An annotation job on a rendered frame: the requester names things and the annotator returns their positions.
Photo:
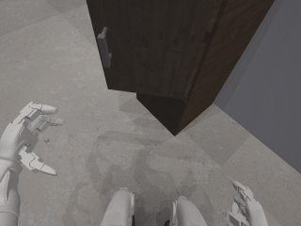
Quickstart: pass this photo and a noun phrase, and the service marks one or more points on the robot left forearm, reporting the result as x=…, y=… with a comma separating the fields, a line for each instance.
x=10, y=200

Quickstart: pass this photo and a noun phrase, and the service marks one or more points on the right robot thigh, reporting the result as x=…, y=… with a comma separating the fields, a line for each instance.
x=185, y=213

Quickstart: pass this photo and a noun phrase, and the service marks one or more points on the handle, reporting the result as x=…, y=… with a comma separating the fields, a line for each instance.
x=106, y=56

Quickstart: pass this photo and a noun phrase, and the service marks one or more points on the robot thigh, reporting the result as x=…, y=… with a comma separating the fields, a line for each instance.
x=120, y=209
x=185, y=213

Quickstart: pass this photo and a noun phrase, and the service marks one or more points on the robot left hand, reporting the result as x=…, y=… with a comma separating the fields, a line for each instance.
x=16, y=135

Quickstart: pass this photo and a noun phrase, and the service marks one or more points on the left robot thigh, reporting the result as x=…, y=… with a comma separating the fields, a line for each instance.
x=120, y=209

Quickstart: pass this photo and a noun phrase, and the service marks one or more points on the robot right hand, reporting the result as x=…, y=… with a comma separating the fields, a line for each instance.
x=252, y=212

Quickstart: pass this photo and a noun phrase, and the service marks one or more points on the cupboard door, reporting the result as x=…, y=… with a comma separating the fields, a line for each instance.
x=154, y=43

